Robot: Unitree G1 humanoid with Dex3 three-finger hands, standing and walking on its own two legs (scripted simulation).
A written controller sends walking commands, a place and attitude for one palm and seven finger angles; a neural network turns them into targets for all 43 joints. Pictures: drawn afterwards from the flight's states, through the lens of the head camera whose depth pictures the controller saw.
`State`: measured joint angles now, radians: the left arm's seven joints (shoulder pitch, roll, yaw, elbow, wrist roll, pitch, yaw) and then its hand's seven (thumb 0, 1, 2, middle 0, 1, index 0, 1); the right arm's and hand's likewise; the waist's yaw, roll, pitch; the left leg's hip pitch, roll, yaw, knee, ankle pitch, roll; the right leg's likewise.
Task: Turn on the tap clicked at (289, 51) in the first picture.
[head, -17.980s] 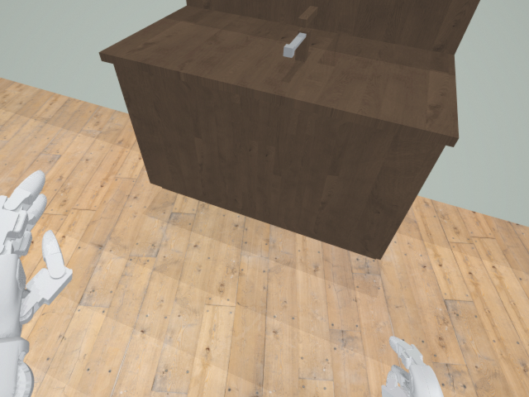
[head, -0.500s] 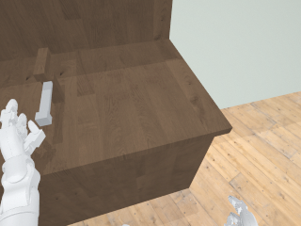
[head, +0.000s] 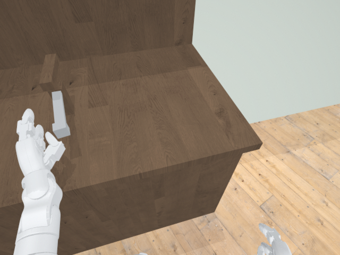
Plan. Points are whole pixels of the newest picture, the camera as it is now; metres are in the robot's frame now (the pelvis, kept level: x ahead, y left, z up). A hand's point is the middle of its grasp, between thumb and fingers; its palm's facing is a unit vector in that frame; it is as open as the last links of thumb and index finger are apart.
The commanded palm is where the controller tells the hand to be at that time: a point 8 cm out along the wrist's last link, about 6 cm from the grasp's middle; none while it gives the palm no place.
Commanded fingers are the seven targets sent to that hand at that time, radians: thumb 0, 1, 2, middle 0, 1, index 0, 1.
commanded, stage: push the lever round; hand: left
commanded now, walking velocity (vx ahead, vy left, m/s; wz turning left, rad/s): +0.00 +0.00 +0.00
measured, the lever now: (61, 129) +0.36 +0.29 +0.11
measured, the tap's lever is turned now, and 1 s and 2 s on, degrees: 8 38 65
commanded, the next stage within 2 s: none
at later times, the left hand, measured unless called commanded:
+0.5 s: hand (83, 137) +0.35 +0.24 +0.10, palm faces +0.64 -0.77 -0.06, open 7.7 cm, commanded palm +0.30 +0.25 +0.10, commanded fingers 0.00 0.90 0.90 -0.15 -0.15 -0.15 -0.15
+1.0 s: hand (101, 127) +0.38 +0.20 +0.09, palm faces +0.71 -0.70 -0.06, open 7.7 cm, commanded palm +0.33 +0.22 +0.10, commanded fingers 0.00 0.90 0.90 -0.15 -0.15 -0.15 -0.15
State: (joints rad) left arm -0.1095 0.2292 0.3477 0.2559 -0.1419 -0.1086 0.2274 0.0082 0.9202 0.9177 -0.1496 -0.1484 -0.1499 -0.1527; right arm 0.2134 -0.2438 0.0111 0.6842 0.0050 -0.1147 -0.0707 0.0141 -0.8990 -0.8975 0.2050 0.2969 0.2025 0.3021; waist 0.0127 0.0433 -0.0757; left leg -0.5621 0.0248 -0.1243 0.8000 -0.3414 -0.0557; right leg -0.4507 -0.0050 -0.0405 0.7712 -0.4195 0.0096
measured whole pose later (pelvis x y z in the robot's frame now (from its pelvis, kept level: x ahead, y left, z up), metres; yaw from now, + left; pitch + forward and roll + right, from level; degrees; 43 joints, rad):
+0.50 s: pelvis +0.00 +0.00 +0.00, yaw +0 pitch +6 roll -2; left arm -0.18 0.12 0.23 0.24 -0.04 -0.03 0.49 0.01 0.93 0.92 -0.15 -0.15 -0.15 -0.15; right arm 0.19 -0.22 0.01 0.67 -0.02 -0.05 -0.04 0.01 -0.90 -0.90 0.21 0.30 0.20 0.30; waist 0.01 0.04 -0.09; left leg -0.55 0.02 -0.12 0.80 -0.35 -0.05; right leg -0.44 -0.01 -0.04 0.77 -0.42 0.01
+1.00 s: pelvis +0.01 +0.00 +0.00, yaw +0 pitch +6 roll -2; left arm -0.34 0.03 0.19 0.38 0.03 0.02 0.70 0.00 0.93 0.92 -0.15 -0.15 -0.15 -0.15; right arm 0.16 -0.20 -0.01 0.70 -0.05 0.02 -0.03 0.01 -0.90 -0.90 0.20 0.30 0.20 0.30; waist 0.00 0.03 -0.11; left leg -0.56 0.02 -0.13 0.79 -0.34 -0.06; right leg -0.45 -0.01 -0.04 0.77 -0.42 0.01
